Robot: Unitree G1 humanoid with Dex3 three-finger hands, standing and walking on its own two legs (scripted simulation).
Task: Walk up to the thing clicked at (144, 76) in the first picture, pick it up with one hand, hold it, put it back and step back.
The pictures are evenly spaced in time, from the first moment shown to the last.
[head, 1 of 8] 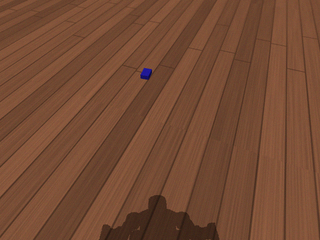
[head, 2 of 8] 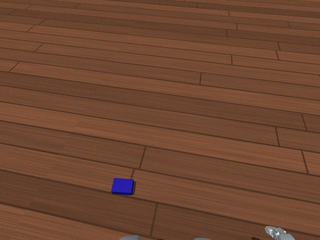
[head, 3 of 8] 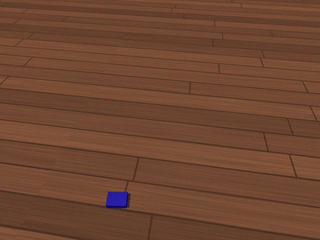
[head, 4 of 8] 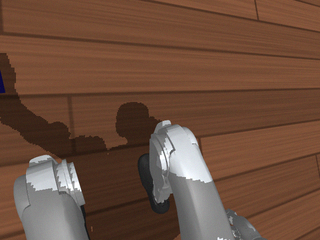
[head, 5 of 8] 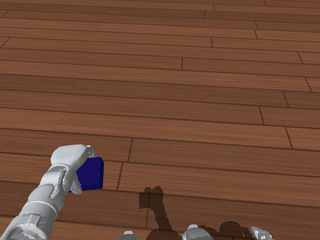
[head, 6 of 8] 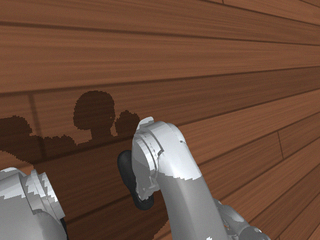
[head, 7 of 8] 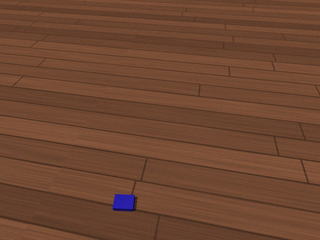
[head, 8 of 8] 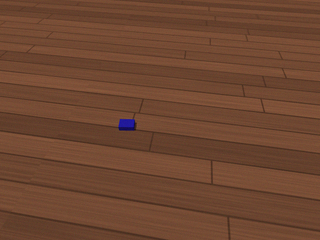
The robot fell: no
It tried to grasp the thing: yes
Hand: left
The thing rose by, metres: 0.68
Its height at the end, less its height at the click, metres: +0.00
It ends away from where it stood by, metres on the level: 0.02
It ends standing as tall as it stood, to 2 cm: yes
